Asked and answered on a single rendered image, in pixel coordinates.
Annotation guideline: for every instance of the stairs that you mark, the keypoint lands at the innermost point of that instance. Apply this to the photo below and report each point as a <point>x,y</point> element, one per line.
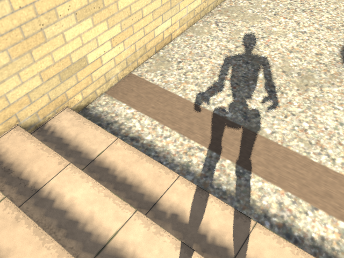
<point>71,189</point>

